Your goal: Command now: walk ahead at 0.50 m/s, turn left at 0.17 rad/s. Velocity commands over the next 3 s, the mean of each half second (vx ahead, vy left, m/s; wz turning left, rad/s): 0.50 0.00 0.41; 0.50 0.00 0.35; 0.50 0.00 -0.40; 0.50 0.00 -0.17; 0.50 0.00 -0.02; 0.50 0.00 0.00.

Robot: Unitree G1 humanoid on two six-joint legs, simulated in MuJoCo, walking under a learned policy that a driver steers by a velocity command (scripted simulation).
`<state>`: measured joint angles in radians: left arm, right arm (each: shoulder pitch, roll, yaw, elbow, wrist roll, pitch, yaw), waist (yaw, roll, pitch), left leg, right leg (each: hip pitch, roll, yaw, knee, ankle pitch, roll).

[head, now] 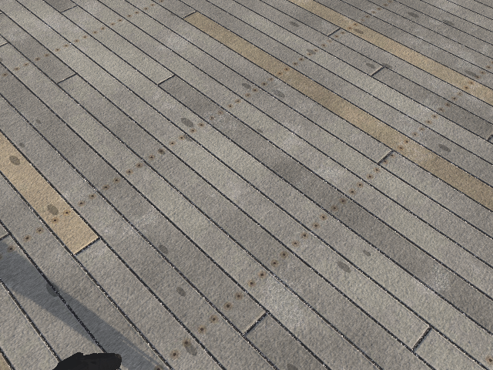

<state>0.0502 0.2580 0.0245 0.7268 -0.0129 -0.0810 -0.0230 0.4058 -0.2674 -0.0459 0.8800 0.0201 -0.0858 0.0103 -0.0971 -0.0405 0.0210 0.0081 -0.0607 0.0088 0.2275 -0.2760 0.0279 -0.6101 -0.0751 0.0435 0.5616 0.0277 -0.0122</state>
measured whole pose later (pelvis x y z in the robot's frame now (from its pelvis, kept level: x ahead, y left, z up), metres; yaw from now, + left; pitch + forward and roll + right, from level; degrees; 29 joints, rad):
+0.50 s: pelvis +0.26 -0.01 +0.00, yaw +16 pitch +1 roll -3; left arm 0.31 0.28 0.08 0.89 0.00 -0.08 0.00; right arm 0.14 -0.27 -0.06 0.72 0.02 -0.03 0.03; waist 0.07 0.04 0.02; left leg -0.66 0.11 -0.01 0.71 0.00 0.03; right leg 0.05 0.01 -0.24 0.23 -0.29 0.01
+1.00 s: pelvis +0.51 +0.11 +0.00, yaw +25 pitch +1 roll +1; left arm 0.10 0.28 0.04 0.78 -0.02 -0.08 -0.03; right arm 0.30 -0.27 -0.06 0.74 0.00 -0.08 0.01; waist -0.05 -0.05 0.03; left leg -0.02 -0.10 -0.02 0.24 -0.24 0.07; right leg -0.66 -0.10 0.03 0.63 0.10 0.02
